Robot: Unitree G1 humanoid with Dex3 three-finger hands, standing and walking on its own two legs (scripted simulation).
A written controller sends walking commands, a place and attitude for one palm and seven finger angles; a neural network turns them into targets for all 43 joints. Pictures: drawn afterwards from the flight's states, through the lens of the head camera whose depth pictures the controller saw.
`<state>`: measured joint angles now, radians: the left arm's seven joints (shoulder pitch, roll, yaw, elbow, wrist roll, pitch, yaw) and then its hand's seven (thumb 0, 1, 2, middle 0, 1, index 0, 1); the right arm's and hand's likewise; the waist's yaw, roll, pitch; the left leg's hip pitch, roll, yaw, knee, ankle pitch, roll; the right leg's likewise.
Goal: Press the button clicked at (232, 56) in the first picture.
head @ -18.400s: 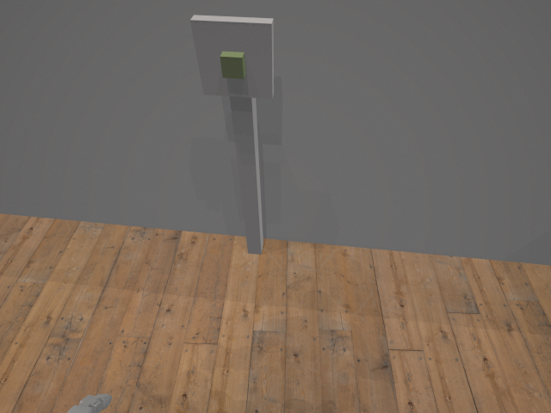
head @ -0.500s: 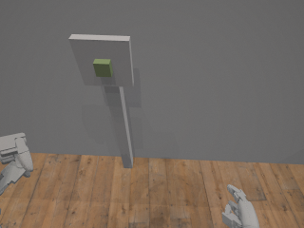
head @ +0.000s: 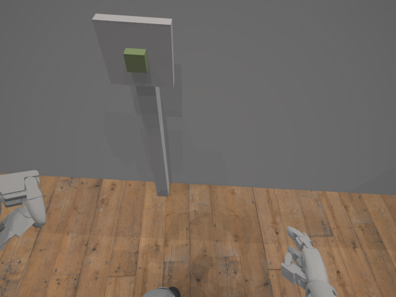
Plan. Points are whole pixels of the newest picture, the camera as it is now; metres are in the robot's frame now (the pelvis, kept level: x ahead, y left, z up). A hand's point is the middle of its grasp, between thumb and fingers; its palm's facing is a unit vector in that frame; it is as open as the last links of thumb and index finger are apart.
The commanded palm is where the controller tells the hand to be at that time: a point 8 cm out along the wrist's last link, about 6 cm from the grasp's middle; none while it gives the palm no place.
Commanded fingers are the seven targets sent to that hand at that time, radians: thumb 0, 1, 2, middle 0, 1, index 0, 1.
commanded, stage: step back with the hand held close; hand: left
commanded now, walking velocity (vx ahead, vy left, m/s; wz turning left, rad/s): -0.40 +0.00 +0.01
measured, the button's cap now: (136, 60) +0.63 +0.21 +0.11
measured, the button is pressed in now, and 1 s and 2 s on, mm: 0 0 0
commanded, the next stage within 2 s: stop stepping back and stand still in 0.18 s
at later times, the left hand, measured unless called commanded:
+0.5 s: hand out of the picture +0.07 +0.24 +0.18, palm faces +0.34 -0.82 -0.46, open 3.1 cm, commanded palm +0.02 +0.28 +0.18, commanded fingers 0.00 0.90 0.90 -1.30 -1.50 -1.30 -1.50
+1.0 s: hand out of the picture +0.03 +0.27 +0.17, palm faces +0.41 -0.83 -0.38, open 3.1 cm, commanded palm -0.02 +0.30 +0.18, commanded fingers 0.00 0.90 0.90 -1.30 -1.50 -1.30 -1.50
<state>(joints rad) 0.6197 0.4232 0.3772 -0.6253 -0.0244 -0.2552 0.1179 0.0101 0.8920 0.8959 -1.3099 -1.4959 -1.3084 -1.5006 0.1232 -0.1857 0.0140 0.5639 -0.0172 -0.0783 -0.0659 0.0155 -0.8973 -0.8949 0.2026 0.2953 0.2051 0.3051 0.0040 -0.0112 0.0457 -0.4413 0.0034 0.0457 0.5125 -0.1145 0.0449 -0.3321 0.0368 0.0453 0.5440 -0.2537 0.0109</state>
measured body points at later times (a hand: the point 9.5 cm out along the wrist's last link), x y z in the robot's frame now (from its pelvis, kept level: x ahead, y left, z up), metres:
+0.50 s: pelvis -0.11 +0.01 +0.00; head -0.11 +0.02 +0.45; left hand +0.05 +0.28 +0.20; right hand +0.04 -0.22 -0.08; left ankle -0.05 +0.11 -0.71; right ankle -0.10 -0.12 -0.73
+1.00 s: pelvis -0.15 +0.02 +0.00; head -0.17 +0.04 +0.45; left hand +0.01 +0.31 +0.19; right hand +0.00 -0.21 -0.07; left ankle -0.13 +0.12 -0.73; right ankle -0.13 -0.09 -0.73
